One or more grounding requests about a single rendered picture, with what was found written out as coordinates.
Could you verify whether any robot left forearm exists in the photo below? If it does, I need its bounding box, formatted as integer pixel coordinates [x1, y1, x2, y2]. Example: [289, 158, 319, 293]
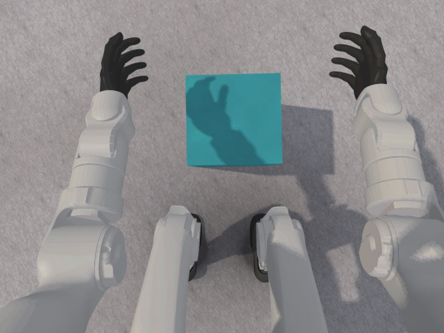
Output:
[37, 90, 135, 283]

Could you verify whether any left robot shin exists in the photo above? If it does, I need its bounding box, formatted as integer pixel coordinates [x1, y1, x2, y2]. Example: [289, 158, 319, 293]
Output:
[153, 205, 194, 269]

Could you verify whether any robot right forearm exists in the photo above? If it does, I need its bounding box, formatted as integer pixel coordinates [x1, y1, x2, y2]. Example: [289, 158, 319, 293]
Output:
[352, 84, 444, 222]

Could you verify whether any left robot hand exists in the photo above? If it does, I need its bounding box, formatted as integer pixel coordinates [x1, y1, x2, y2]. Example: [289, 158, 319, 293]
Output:
[100, 32, 148, 99]

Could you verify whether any robot right thigh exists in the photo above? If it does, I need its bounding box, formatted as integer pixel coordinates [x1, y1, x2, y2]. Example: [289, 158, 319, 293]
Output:
[256, 215, 328, 333]

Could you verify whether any robot left upper arm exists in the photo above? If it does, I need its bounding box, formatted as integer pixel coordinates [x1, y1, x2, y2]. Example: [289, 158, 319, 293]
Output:
[0, 224, 127, 333]

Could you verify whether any robot right upper arm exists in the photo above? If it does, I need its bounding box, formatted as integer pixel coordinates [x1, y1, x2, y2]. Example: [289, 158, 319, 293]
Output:
[359, 215, 444, 333]

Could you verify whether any right robot hand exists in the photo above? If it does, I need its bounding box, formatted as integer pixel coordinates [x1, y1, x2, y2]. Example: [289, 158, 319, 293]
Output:
[329, 26, 388, 100]

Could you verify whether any carton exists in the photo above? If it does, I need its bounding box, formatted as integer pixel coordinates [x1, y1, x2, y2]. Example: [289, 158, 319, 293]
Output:
[185, 73, 282, 167]

